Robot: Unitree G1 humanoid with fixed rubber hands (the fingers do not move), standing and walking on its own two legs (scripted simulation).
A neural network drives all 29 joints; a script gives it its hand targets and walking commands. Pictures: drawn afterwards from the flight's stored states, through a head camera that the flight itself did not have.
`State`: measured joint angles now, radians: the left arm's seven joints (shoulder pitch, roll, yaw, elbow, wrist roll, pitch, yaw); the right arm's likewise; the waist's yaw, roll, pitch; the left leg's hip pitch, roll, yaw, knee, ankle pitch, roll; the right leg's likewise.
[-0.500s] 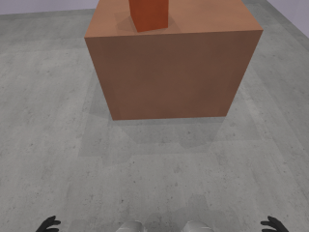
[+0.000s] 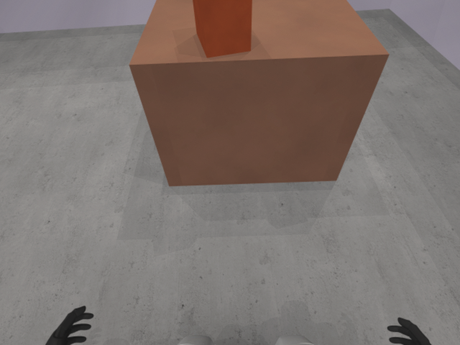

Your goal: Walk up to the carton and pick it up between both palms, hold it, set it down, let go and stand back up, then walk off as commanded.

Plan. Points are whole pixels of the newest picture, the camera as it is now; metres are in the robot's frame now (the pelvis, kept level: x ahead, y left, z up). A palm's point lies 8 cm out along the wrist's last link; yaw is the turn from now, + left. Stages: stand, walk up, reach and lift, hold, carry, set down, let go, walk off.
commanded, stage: stand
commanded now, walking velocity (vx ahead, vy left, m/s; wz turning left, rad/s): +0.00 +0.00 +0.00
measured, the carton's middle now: (220, 3) +1.14 +0.05 +0.11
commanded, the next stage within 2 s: none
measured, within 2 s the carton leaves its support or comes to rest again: neither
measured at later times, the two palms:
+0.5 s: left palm out of the picture +0.10 +0.32 -0.07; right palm out of the picture +0.08 -0.31 -0.10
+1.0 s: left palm out of the picture +0.10 +0.33 -0.07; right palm out of the picture +0.07 -0.31 -0.09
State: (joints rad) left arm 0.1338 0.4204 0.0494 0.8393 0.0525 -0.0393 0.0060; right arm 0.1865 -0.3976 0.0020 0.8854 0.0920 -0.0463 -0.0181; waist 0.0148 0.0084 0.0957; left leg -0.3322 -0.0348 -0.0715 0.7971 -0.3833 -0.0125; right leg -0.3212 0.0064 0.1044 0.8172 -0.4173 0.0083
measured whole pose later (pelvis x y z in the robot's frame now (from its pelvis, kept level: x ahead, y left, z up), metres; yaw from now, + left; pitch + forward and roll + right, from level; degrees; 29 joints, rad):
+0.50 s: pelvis -0.01 +0.00 +0.01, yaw +0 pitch -4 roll +0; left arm 0.12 0.41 0.05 0.90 0.05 -0.04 0.01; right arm 0.18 -0.40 0.00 0.96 0.09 -0.05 -0.02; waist 0.01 0.01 0.09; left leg -0.33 -0.03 -0.07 0.73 -0.33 -0.01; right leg -0.32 0.01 0.11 0.75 -0.36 0.01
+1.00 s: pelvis -0.01 +0.00 +0.01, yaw +0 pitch -4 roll +0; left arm 0.12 0.41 0.05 0.94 0.05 -0.03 0.01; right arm 0.17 -0.40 0.00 0.99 0.09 -0.05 -0.02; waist 0.01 0.01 0.08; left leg -0.31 -0.02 -0.07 0.67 -0.29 -0.01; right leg -0.29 0.01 0.11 0.68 -0.32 0.01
